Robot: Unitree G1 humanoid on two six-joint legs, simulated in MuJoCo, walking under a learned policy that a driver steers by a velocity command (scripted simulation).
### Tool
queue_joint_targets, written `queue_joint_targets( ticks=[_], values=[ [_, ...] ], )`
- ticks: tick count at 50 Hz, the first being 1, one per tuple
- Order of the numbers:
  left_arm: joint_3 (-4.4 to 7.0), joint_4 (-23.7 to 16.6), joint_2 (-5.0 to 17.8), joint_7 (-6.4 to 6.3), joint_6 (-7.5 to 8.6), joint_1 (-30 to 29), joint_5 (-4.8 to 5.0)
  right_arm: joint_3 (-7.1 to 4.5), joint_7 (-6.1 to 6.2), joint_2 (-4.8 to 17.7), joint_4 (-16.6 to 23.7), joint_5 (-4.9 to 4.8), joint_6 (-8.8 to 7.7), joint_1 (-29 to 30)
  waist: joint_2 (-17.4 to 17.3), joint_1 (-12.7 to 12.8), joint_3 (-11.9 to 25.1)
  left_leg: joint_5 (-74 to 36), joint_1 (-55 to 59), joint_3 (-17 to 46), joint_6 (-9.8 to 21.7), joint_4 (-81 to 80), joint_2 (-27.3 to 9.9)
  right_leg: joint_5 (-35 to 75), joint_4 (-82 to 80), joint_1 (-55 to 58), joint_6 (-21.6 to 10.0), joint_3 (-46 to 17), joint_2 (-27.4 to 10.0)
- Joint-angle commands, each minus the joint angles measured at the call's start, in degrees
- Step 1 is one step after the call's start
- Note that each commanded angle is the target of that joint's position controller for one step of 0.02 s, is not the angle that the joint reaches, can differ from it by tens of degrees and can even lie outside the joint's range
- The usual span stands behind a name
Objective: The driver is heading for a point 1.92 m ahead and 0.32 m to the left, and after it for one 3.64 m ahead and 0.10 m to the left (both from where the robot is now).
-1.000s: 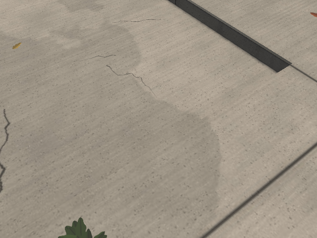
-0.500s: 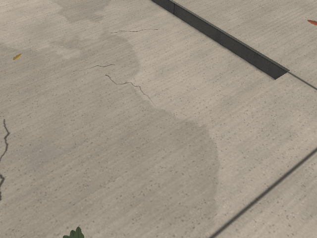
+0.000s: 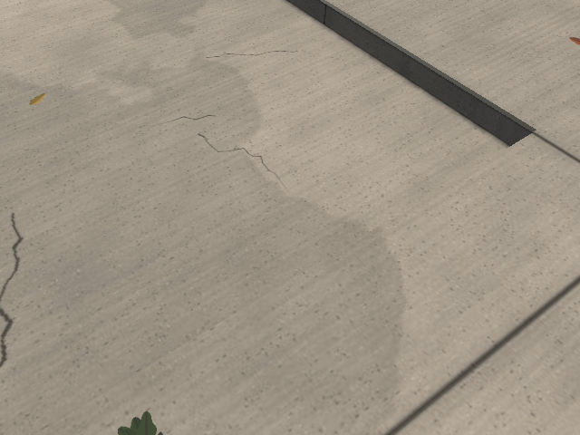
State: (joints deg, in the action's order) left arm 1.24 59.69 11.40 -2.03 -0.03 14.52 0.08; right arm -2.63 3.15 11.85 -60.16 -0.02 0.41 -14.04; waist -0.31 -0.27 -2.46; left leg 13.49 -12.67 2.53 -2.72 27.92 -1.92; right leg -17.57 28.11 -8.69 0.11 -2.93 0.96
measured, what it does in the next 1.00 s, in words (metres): walks ahead: right foot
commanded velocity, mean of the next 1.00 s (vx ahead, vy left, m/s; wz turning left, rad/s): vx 0.34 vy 0.00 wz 0.00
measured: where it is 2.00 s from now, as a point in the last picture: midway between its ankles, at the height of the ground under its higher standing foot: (279, 287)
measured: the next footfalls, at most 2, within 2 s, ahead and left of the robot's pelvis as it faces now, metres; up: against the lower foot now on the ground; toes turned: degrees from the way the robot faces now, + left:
right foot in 0.78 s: +0.42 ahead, -0.11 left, +0.00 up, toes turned -3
left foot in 1.32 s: +0.76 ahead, +0.14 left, +0.00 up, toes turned +9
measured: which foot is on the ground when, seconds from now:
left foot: down 0.00-0.78, up 0.80-1.00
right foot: down 0.00-0.32, up 0.34-0.76, down 0.78-1.00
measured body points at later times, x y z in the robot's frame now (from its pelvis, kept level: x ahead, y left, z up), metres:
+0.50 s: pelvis +0.09 +0.04 +0.01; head +0.10 +0.06 +0.46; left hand +0.18 +0.30 -0.13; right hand +0.02 -0.19 -0.13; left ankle +0.02 +0.13 -0.74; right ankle +0.10 -0.11 -0.66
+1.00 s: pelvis +0.38 -0.03 +0.00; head +0.40 -0.03 +0.45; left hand +0.37 +0.23 -0.14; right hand +0.45 -0.29 -0.14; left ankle +0.39 +0.11 -0.66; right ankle +0.38 -0.11 -0.74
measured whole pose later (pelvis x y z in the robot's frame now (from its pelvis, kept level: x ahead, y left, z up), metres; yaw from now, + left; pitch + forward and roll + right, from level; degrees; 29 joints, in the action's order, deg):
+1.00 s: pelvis +0.38 -0.03 +0.00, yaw +1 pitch +0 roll -1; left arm 3.0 59.7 13.0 0.5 4.7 19.5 -1.2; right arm -2.7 -1.4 14.2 -53.6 1.9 -3.1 -13.4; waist -2.1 0.7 -2.4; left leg 16.2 -31.2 -0.2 3.6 62.8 -4.5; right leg -11.6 21.8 -10.6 -4.1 4.7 3.3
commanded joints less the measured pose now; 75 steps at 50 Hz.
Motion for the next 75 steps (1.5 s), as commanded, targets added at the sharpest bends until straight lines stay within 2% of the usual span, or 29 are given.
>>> queue_joint_targets(
  ticks=[1,7,12,15,17,18,20,23,31,32,35,38,39,40,41,43,46,53,54,57,63,66,67,68,69,70,71,72,75],
  values=[
    [0.83,-0.8,5.5,-0.2,0.38,2.6,0.02,-0.77,0.15,5.5,0.5,-0.02,-0.35,-2.2,0.3,0.0,-0.7,-7.4,2.8,-1.1,1.0,-3.4,0.5,8.1,-6.3,-5.3,-0.7,-0.5,-1.1],
    [1.35,0.3,7.3,-0.68,-0.04,4.8,0.77,-0.47,0.31,4.7,-1.1,-0.59,-0.2,-3.1,3.2,0.6,-2.3,15.1,-1.4,-5.1,2.1,1.2,4.4,-18.9,-8.5,-7.6,-3.5,-2.3,-1.3],
    [2.99,-1.0,11.3,-0.35,2.04,5.9,1.74,0.2,-1.86,2.2,1.4,-1.45,-4.41,-0.1,11.4,1.0,-9.0,12.4,-11.5,-3.8,5.4,16.9,1.0,-29.7,-18.8,-10.2,-13.1,-23.6,-17.0],
    [2.33,-3.8,8.9,0.25,2.4,-1.5,2.32,-0.56,-2.63,2.9,-2.9,-1.51,-5.76,-11.5,5.7,-5.2,-7.2,5.4,8.5,-4.2,6.9,-1.8,2.6,-15.8,-7.5,-18.2,-7.5,-10.5,-8.5],
    [1.12,-7.0,3.7,0.25,4.06,-2.3,1.73,-3.27,-3.54,14.4,-5.3,-1.02,-6.4,-25.5,-20.3,-8.1,-0.2,16.8,22.1,34.5,16.6,-18.4,-18.3,-12.5,26.1,-33.1,-2.2,3.2,3.1],
    [1.63,-7.1,6.0,0.39,4.96,-2.6,2.67,-1.77,-3.79,10.4,-4.4,-0.05,-7.18,-21.3,-12.9,-5.3,-2.7,20.7,18.6,40.9,18.7,-20.2,-21.4,-13.6,37.0,-36.7,-3.1,-2.3,0.0],
    [1.68,-6.0,5.8,1.4,6.08,-1.5,2.76,-0.51,-3.99,6.5,-1.4,-0.47,-7.79,-13.4,-5.6,-2.3,-6.0,15.1,16.1,27.1,15.4,-19.8,-16.8,-2.9,40.8,-39.5,-5.1,-2.3,-4.8],
    [2.88,-6.3,7.2,2.23,6.31,-4.4,1.49,0.82,-3.94,3.3,-1.2,-0.2,-6.88,-14.0,-5.5,-2.3,-4.3,-4.6,16.5,12.3,11.7,-20.3,-10.9,5.8,32.8,-36.3,-4.3,0.9,-7.2],
    [0.99,-12.6,3.8,3.72,5.37,-20.4,1.66,0.13,-1.87,8.4,-0.7,-0.23,-5.55,-17.6,-5.5,-4.6,-6.7,-14.3,9.5,2.8,13.0,-23.6,-9.8,17.9,8.2,-27.6,-1.0,6.1,-3.7],
    [-0.87,-11.1,-0.6,5.34,3.78,-16.9,-6.87,3.77,-5.15,-0.4,-2.5,7.43,-7.25,-20.7,-6.1,-2.0,-1.3,-15.8,11.2,4.3,16.1,-24.4,-12.6,20.7,7.7,-25.5,-3.6,1.7,-5.8],
    [1.07,-12.7,6.4,6.03,3.04,-19.6,-4.71,2.09,-7.0,6.2,0.5,4.72,-7.27,-15.2,-4.8,-0.9,-2.5,-21.3,15.8,1.7,15.6,-22.4,-13.6,14.1,7.6,-25.2,-6.6,4.5,-3.3],
    [1.88,-12.9,8.0,5.11,3.46,-17.0,-1.62,0.67,-6.48,11.0,0.1,5.38,-5.84,-18.0,-4.8,2.4,1.3,-48.3,15.5,-3.1,12.6,-10.2,-10.8,15.5,2.6,-8.3,-8.3,10.7,2.1],
    [2.92,-7.6,9.7,3.9,4.32,1.6,-2.64,-0.23,-3.71,11.3,-0.8,0.6,-4.97,-16.2,-10.7,8.4,2.5,-45.6,10.4,-6.1,8.4,8.6,-6.5,9.3,5.6,3.1,-8.7,8.7,0.2],
    [4.85,-5.5,16.6,2.87,5.04,12.4,-3.89,1.55,-3.06,3.9,1.3,-2.02,-5.39,-24.1,3.7,7.6,15.9,-25.5,-12.3,-7.4,5.0,32.0,-2.2,13.6,6.6,29.3,-15.7,-14.6,-16.2],
    [5.66,-4.0,17.5,2.82,4.42,16.8,-1.77,1.55,-2.82,3.1,0.4,-0.9,-5.75,-23.1,9.4,9.3,22.0,18.5,-19.3,-3.4,5.0,47.6,6.0,13.4,-6.4,30.7,-19.3,-35.2,-25.1],
    [4.3,-4.1,12.3,2.64,4.76,5.6,-0.88,0.16,-3.16,5.2,5.2,0.28,-6.28,-10.3,6.3,4.0,7.1,8.9,-25.5,1.4,7.3,48.7,-0.7,15.6,-9.7,15.1,-14.9,-21.6,-19.4],
    [1.84,-4.1,3.4,2.69,5.09,0.4,-1.23,-0.3,-4.09,3.6,5.3,1.69,-4.52,-9.7,6.2,-1.2,2.1,4.4,-16.6,0.2,7.3,40.6,-3.8,15.3,-15.6,-1.8,-12.0,-10.1,-14.0],
    [2.07,-2.5,6.9,2.34,6.35,5.9,-1.17,0.83,-5.52,2.2,11.6,1.87,-2.69,5.2,3.5,-0.8,-2.8,-9.6,-18.4,-4.6,4.8,18.2,-4.4,16.7,-22.5,-5.4,-12.7,-0.5,-11.2],
    [-0.18,-1.9,1.0,4.7,7.91,7.5,-6.88,3.04,-6.86,-1.8,10.7,5.99,-2.84,4.8,1.6,-0.3,0.1,-13.0,-21.5,2.0,6.7,16.6,-6.0,17.1,-24.0,-1.0,-16.3,-2.9,-15.5],
    [0.6,-0.7,5.5,5.4,8.39,12.6,-5.71,1.65,-7.37,3.8,11.5,4.54,-2.82,9.3,0.7,1.6,-1.4,-17.3,-31.1,1.4,8.2,10.2,-4.2,23.9,-23.1,13.0,-16.7,0.8,-16.4],
    [0.0,-0.8,6.6,4.89,6.31,18.0,-5.84,0.53,-7.42,4.6,14.8,3.61,-3.51,18.9,4.2,2.9,-3.5,-13.1,-20.3,-5.5,9.5,7.1,0.8,32.6,-21.2,13.7,-12.0,8.9,-14.9],
    [1.14,-2.1,10.5,4.2,6.43,16.4,-5.67,-1.49,-6.68,7.9,13.3,1.66,-5.13,10.4,4.8,-2.9,0.6,-11.0,-1.3,-9.9,11.9,5.8,7.4,60.2,-5.9,9.6,-8.4,14.6,-12.8],
    [0.7,-2.2,8.9,4.23,6.72,19.5,-6.84,-2.46,-6.08,10.9,10.6,0.92,-6.12,-0.2,1.9,-4.2,8.1,-21.5,17.3,-5.5,15.8,12.6,6.1,56.4,8.4,-1.1,-4.7,15.7,-10.1],
    [-1.17,-2.7,5.2,5.09,7.06,24.8,-7.77,-2.48,-5.6,11.1,7.1,0.81,-6.43,-15.6,-6.1,-8.1,21.5,-14.6,45.6,16.4,26.0,9.1,-5.0,32.3,27.9,-23.7,1.5,12.8,-4.7],
    [-0.97,-4.6,5.3,7.21,6.89,16.2,-5.8,-1.84,-5.1,10.1,2.5,2.49,-5.76,-30.0,-7.4,-14.1,25.4,-12.6,49.8,37.1,30.7,-3.4,-14.6,-15.0,49.2,-31.1,2.2,7.0,3.6],
    [-0.69,-9.7,3.8,7.26,7.14,3.5,-3.32,-3.06,-4.53,12.3,0.7,4.05,-7.8,-29.2,-4.7,-14.9,11.7,-6.4,42.8,34.6,24.7,-6.8,-13.3,-14.1,55.5,-43.6,-1.4,-2.7,1.0],
    [-0.34,-11.3,5.9,5.74,7.49,-2.1,-3.55,-3.22,-4.23,12.0,2.4,3.25,-8.79,-20.0,-2.8,-12.3,2.5,-5.0,28.1,29.1,21.9,-7.7,-12.0,-9.5,55.3,-44.3,-2.4,-4.6,-3.3],
    [-0.53,-12.1,5.3,4.22,7.41,-1.1,-5.45,-1.52,-4.44,7.8,3.5,2.82,-8.9,-12.9,-1.5,-7.6,3.1,-6.0,16.8,25.3,22.3,-9.4,-11.1,-6.0,51.0,-37.2,-3.6,-4.9,-5.3],
    [-1.67,-13.2,0.8,2.44,5.09,2.2,-5.97,1.16,-5.53,1.6,8.3,2.39,-9.18,0.6,-0.4,1.6,0.0,-4.3,-8.2,18.9,22.1,-16.3,-7.7,-3.9,40.5,-22.8,-3.2,-2.8,-8.1]
  ],
)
